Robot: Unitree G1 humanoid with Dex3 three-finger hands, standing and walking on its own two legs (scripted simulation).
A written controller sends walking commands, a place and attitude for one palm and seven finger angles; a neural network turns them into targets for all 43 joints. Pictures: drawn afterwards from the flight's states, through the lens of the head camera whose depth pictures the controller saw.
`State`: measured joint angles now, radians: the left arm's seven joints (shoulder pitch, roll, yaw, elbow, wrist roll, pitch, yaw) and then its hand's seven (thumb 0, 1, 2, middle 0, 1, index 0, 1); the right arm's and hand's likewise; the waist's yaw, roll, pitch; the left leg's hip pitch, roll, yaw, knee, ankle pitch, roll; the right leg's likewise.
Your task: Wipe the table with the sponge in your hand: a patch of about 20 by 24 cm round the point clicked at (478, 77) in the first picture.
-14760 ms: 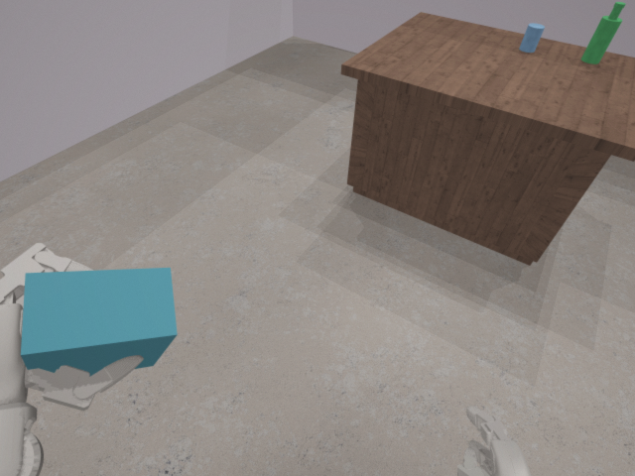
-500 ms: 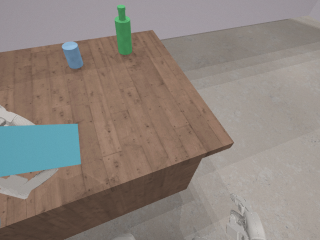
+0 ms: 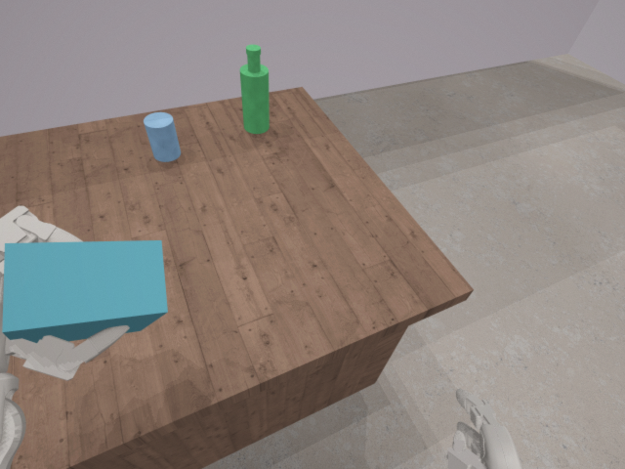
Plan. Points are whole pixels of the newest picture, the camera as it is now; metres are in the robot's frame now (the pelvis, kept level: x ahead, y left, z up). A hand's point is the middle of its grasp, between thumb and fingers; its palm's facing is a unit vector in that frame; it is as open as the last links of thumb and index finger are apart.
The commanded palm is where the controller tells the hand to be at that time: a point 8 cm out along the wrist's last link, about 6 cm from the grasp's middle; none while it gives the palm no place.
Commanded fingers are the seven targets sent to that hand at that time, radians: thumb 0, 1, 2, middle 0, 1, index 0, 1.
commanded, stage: come to a stop and stand still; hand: left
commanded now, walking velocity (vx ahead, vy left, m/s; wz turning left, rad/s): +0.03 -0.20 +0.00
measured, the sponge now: (107, 294) +0.24 +0.22 +0.15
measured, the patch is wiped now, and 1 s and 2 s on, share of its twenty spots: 0.00 0.00 0.00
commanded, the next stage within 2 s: look again from close up in 1.10 s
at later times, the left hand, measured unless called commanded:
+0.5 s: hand (100, 305) +0.22 +0.22 +0.16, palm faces +0.24 -0.86 -0.44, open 10.1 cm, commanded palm +0.16 +0.26 +0.18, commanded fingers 0.00 0.10 1.30 -1.20 -1.60 -1.20 -1.60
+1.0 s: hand (36, 293) +0.23 +0.27 +0.16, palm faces +0.33 -0.85 -0.40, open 10.1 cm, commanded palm +0.17 +0.31 +0.18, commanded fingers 0.00 0.10 1.30 -1.20 -1.60 -1.20 -1.60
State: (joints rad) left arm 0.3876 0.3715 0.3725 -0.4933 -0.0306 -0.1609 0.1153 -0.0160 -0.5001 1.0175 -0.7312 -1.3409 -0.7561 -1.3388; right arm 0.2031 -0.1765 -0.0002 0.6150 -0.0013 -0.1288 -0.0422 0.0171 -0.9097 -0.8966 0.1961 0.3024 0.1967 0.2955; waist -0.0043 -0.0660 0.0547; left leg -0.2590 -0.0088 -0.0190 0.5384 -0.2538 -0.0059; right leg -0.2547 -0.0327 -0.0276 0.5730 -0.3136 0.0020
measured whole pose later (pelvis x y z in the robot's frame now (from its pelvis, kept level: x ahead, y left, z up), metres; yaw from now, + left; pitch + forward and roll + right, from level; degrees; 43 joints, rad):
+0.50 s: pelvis -0.01 -0.01 +0.01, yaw -2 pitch +0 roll -1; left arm 0.42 0.39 0.34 -0.42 -0.04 -0.23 0.03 -0.01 -0.50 1.02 -0.73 -1.34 -0.75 -1.34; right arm 0.21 -0.23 0.00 0.60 0.02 -0.16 -0.02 0.02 -0.91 -0.90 0.20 0.30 0.20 0.30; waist 0.00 0.00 0.06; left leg -0.25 0.04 -0.01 0.45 -0.20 -0.02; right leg -0.23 0.03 0.01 0.42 -0.19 -0.01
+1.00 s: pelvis +0.00 +0.03 +0.01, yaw +0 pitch +0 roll -1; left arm 0.39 0.40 0.36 -0.46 -0.03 -0.23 0.06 -0.02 -0.50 1.02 -0.73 -1.34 -0.75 -1.34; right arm 0.16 -0.16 0.06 0.57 0.00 -0.17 -0.03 0.02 -0.91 -0.90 0.20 0.30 0.20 0.30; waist 0.04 -0.05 0.07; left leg -0.24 -0.02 -0.01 0.44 -0.20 0.03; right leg -0.20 -0.03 0.00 0.37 -0.18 0.04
